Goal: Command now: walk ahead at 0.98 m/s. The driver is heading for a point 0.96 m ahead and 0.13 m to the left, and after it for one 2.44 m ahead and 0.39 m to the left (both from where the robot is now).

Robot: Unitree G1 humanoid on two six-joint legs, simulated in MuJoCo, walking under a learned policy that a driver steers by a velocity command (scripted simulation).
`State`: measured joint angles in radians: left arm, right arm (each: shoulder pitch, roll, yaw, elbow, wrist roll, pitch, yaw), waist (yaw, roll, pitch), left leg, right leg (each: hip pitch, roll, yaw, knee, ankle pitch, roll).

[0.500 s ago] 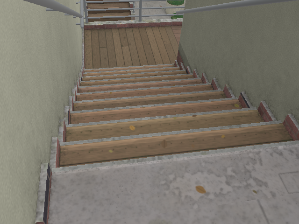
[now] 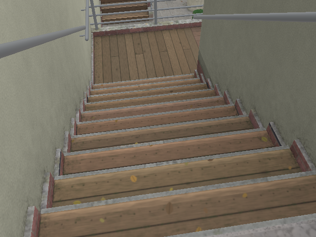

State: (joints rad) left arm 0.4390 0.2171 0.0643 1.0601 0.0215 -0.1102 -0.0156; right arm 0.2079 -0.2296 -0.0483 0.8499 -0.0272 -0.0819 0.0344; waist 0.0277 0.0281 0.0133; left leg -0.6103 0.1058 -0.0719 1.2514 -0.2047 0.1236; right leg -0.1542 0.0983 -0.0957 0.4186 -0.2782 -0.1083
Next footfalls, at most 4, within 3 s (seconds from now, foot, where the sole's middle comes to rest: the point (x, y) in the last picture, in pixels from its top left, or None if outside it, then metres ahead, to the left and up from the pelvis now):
0.24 left None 0.40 0.05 -0.77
0.68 right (212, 208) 0.71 -0.20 -0.94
1.02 left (181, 177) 0.97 -0.06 -1.10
1.36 right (188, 145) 1.33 -0.13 -1.26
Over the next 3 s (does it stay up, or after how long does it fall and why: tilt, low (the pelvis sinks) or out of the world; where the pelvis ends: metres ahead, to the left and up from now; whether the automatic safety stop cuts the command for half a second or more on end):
stays up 1.57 0.18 -0.66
